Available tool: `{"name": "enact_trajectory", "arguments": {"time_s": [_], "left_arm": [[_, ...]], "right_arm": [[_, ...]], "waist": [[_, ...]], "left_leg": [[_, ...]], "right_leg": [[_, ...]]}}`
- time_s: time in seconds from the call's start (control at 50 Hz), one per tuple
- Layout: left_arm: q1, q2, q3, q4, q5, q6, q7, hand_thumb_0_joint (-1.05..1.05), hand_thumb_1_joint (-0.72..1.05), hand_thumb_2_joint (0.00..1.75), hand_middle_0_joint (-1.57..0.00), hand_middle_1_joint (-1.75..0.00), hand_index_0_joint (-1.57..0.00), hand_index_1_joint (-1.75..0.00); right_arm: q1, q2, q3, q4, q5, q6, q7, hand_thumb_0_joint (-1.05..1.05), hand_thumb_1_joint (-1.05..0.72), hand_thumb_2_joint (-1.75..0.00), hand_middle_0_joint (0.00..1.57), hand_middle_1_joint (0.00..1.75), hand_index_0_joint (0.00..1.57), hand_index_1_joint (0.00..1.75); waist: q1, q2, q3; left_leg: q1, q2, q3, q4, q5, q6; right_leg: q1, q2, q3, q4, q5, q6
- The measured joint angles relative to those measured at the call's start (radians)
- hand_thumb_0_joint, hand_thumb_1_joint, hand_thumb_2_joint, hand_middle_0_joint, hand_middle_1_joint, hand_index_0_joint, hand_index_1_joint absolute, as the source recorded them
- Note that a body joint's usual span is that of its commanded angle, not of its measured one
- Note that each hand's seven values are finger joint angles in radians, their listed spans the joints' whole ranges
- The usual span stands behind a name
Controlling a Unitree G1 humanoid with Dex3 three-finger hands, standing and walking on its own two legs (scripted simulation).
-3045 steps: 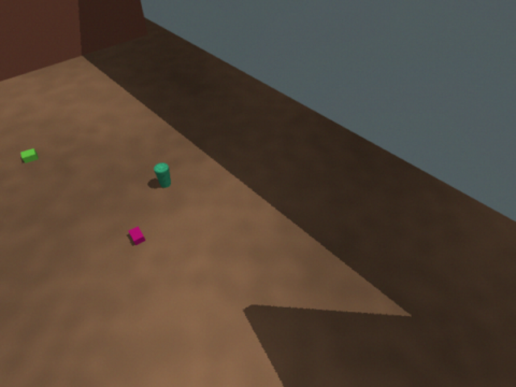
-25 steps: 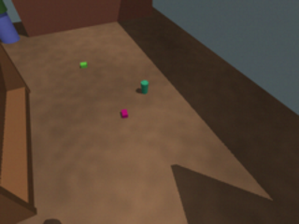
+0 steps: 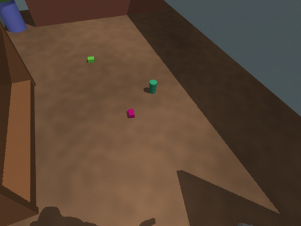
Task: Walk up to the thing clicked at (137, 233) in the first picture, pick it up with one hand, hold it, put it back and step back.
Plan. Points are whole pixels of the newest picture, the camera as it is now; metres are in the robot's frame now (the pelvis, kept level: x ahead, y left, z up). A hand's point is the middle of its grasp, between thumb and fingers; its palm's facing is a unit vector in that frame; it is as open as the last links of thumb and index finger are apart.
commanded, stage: step back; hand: left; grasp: from above
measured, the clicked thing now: (131, 113) +1.06 +0.17 -0.75
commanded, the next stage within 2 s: stand in 0.10 s
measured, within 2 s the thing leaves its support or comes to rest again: neither
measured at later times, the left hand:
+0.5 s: hand out of the picture +0.08 +0.25 -0.14, palm faces -0.03 -0.94 -0.34, open 7.4 cm
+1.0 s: hand out of the picture +0.05 +0.25 -0.14, palm faces -0.05 -0.94 -0.35, open 7.4 cm
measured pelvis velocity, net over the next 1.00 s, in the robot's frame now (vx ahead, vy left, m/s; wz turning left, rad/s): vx -0.01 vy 0.00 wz -0.01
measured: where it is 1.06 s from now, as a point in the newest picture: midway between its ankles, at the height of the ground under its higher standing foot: outside the picture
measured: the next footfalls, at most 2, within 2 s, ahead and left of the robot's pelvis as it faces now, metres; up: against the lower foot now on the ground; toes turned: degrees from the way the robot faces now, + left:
none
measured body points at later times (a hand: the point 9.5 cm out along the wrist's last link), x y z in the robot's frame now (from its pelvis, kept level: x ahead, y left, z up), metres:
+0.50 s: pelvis -0.01 +0.00 +0.01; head -0.01 +0.01 +0.46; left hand +0.08 +0.30 -0.12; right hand +0.08 -0.30 -0.11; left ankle +0.03 +0.12 -0.73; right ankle -0.02 -0.13 -0.73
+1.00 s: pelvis -0.01 +0.00 +0.01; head -0.01 +0.00 +0.46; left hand +0.05 +0.30 -0.12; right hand +0.05 -0.30 -0.12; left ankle +0.03 +0.12 -0.73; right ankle -0.02 -0.13 -0.73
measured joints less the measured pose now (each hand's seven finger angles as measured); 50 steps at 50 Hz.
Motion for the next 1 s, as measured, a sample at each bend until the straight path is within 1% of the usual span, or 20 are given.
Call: {"name": "enact_trajectory", "arguments": {"time_s": [0.1, 0.16, 0.26, 0.4, 0.68, 0.8, 1.0], "left_arm": [[-0.029, -0.007, -0.003, 0.021, 0.002, -0.001, 0.004, 0.0, 0.9, 0.9, -0.2, -0.3, -0.21, -0.3], [-0.044, -0.011, -0.013, 0.036, -0.001, 0.0, 0.003, 0.0, 0.9, 0.9, -0.2, -0.3, -0.2, -0.3], [-0.057, -0.022, -0.024, 0.053, 0.001, -0.001, -0.001, 0.0, 0.9, 0.9, -0.2, -0.3, -0.2, -0.3], [-0.058, -0.027, -0.028, 0.071, 0.004, 0.0, -0.004, 0.0, 0.9, 0.9, -0.2, -0.3, -0.21, -0.3], [-0.023, -0.025, -0.031, 0.09, 0.007, 0.005, -0.01, 0.0, 0.9, 0.9, -0.2, -0.3, -0.21, -0.3], [-0.01, -0.022, -0.03, 0.089, 0.007, 0.008, -0.013, 0.0, 0.9, 0.9, -0.2, -0.3, -0.21, -0.3], [0.004, -0.022, -0.036, 0.082, 0.007, 0.007, -0.011, 0.0, 0.9, 0.9, -0.2, -0.3, -0.2, -0.3]], "right_arm": [[-0.049, 0.003, 0.0, 0.016, 0.005, 0.0, -0.001, 0.01, -0.9, -0.9, 0.21, 0.3, 0.21, 0.3], [-0.063, 0.0, 0.003, 0.024, 0.007, -0.004, 0.0, 0.01, -0.9, -0.9, 0.21, 0.3, 0.21, 0.3], [-0.066, -0.012, 0.004, 0.041, 0.007, -0.008, 0.001, 0.01, -0.9, -0.9, 0.2, 0.3, 0.21, 0.3], [-0.043, -0.023, 0.002, 0.066, 0.007, -0.004, 0.002, 0.01, -0.9, -0.9, 0.2, 0.3, 0.2, 0.3], [0.026, -0.029, 0.002, 0.106, 0.005, 0.005, 0.007, 0.01, -0.9, -0.9, 0.2, 0.3, 0.2, 0.3], [0.04, -0.028, 0.006, 0.109, 0.004, 0.004, 0.007, 0.01, -0.9, -0.9, 0.2, 0.3, 0.2, 0.3], [0.032, -0.028, 0.01, 0.097, 0.005, 0.004, 0.008, 0.01, -0.9, -0.9, 0.2, 0.3, 0.2, 0.3]], "waist": [[0.003, 0.008, -0.003], [0.001, 0.009, -0.004], [-0.003, 0.011, -0.007], [-0.013, 0.009, -0.012], [-0.03, 0.008, -0.018], [-0.029, 0.011, -0.022], [-0.028, 0.017, -0.023]], "left_leg": [[0.028, -0.002, 0.009, -0.041, 0.015, 0.004], [0.054, -0.007, 0.014, -0.08, 0.033, 0.005], [0.092, -0.012, 0.02, -0.144, 0.066, 0.006], [0.118, -0.013, 0.023, -0.197, 0.1, 0.004], [0.109, -0.012, 0.02, -0.222, 0.13, 0.002], [0.101, -0.012, 0.02, -0.224, 0.134, 0.001], [0.091, -0.008, 0.017, -0.213, 0.127, -0.002]], "right_leg": [[0.026, -0.002, 0.008, -0.045, 0.02, 0.005], [0.049, -0.007, 0.011, -0.079, 0.036, 0.009], [0.081, -0.012, 0.015, -0.133, 0.066, 0.012], [0.099, -0.012, 0.017, -0.173, 0.095, 0.012], [0.084, -0.009, 0.015, -0.184, 0.116, 0.008], [0.071, -0.01, 0.015, -0.174, 0.114, 0.007], [0.063, -0.006, 0.013, -0.169, 0.109, 0.003]]}}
